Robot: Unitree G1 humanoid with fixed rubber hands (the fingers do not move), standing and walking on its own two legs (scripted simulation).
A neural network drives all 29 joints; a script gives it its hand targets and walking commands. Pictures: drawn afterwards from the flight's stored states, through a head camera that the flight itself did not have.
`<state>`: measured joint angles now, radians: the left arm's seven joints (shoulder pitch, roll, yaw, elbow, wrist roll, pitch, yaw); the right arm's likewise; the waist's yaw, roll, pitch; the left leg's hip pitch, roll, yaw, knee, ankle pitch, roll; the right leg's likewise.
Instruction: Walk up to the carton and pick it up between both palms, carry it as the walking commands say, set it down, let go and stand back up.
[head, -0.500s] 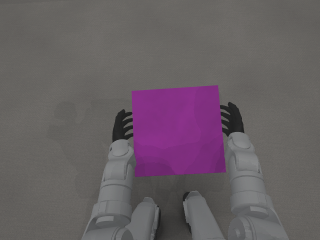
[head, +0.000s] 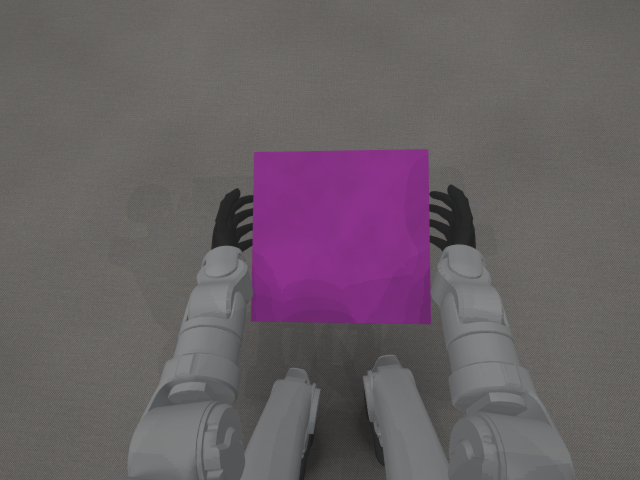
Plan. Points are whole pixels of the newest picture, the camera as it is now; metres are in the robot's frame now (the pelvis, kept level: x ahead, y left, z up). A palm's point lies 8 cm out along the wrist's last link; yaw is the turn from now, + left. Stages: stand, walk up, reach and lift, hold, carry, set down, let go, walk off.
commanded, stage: set down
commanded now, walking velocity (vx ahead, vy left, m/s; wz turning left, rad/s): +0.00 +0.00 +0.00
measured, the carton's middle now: (341, 240) +0.43 -0.01 -0.13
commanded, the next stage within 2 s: none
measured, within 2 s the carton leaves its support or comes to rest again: neither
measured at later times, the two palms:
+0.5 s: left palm (246, 252) +0.42 +0.15 -0.17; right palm (434, 253) +0.41 -0.15 -0.17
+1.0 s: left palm (260, 255) +0.45 +0.15 -0.27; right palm (420, 257) +0.44 -0.15 -0.27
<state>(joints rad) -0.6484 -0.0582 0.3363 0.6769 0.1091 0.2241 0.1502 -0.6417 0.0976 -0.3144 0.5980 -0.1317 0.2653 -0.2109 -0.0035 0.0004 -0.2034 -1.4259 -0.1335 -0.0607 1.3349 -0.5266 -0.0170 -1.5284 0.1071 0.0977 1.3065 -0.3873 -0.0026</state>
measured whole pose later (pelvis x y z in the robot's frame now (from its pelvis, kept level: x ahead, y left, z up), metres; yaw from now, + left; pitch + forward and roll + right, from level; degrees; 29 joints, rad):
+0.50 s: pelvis -0.03 +0.02 -0.07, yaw +0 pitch +38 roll +1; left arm -0.91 0.01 0.27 0.73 0.04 0.27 0.23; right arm -0.88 0.01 -0.35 0.63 -0.10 0.31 -0.21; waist -0.01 0.01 -0.05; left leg -1.72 -0.16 -0.04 1.63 -0.57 -0.01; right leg -1.80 0.12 0.09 1.56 -0.42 0.04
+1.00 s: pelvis -0.07 +0.02 -0.15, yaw +1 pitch +25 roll +0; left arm -1.24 0.13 0.19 0.53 -0.04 0.43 0.30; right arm -1.20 -0.10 -0.37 0.45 -0.03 0.45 -0.24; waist -0.02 0.01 0.53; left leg -1.74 -0.19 -0.03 1.92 -0.60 -0.01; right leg -1.82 0.11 0.06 1.83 -0.44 0.06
